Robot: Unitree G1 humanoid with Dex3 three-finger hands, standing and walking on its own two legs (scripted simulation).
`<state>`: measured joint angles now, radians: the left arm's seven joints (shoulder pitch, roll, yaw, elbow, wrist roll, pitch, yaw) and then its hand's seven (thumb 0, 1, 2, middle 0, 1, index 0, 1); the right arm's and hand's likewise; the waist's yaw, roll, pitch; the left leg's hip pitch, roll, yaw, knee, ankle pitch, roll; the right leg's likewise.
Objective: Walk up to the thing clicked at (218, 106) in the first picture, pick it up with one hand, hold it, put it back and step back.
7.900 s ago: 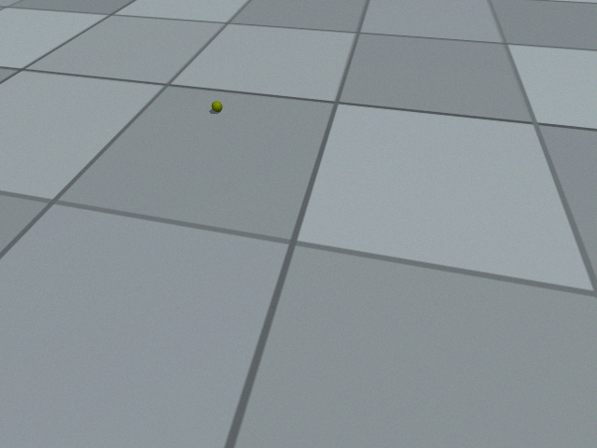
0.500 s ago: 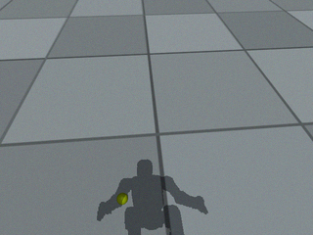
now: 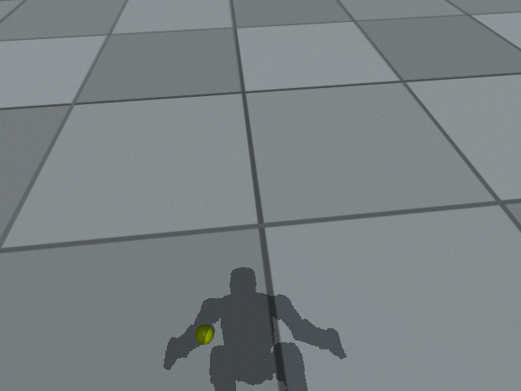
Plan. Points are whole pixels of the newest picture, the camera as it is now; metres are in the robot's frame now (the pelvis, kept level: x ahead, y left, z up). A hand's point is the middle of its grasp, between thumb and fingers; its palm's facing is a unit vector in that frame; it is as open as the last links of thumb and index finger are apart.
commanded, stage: stand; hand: left
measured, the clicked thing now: (204, 334) +0.46 +0.23 -0.75
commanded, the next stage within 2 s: walk up in 1.68 s
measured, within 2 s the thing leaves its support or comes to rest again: neither
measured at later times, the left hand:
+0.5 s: hand out of the picture +0.08 +0.25 -0.16, palm faces -0.01 -0.94 -0.34, open 7.4 cm
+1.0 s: hand out of the picture +0.07 +0.24 -0.16, palm faces -0.02 -0.94 -0.34, open 7.4 cm
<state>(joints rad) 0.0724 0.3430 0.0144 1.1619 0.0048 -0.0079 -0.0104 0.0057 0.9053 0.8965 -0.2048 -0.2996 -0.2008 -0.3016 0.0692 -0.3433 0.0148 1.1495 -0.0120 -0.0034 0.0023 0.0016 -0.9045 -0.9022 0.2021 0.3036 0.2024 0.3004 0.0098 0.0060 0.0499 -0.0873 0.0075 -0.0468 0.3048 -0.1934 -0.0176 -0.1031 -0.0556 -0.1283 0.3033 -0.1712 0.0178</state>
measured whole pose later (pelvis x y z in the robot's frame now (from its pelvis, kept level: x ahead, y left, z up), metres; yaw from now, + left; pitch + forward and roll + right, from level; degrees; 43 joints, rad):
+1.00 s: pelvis +0.00 -0.01 +0.00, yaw -1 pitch -2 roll +0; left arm 0.10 0.34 0.01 1.16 0.01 -0.01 -0.01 0.01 0.91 0.90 -0.21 -0.30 -0.20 -0.30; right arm 0.10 -0.35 0.02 1.14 -0.01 0.00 0.00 0.00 -0.91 -0.90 0.20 0.30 0.20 0.30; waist 0.01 0.01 0.05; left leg -0.08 0.02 -0.03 0.29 -0.19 -0.03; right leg -0.11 -0.04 -0.11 0.31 -0.17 0.00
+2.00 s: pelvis -0.05 +0.04 -0.03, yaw -1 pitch -1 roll +0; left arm 0.02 0.40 0.06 0.92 0.02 0.06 0.01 0.01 0.90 0.90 -0.21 -0.30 -0.20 -0.30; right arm 0.12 -0.41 -0.06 0.97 -0.02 0.04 0.00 0.00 -0.91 -0.90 0.20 0.30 0.20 0.30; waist -0.02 -0.03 0.19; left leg -0.27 0.00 -0.03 0.69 -0.39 0.01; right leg -0.39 -0.11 -0.06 0.70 -0.28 0.03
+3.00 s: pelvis -0.29 +0.03 -0.02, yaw -6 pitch -2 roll -1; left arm 0.20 0.41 0.09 0.83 0.02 0.07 -0.01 0.01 0.91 0.90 -0.20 -0.30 -0.20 -0.30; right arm 0.14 -0.35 -0.04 0.83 -0.04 0.02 -0.01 0.00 -0.90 -0.90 0.21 0.30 0.21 0.30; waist 0.02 -0.04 0.17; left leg -0.31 0.06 0.00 0.58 -0.24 0.01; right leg -0.35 0.06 0.12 1.02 -0.49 0.03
